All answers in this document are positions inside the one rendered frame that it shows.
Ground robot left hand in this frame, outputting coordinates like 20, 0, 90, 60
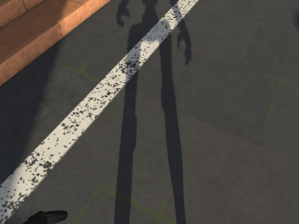
22, 210, 68, 224

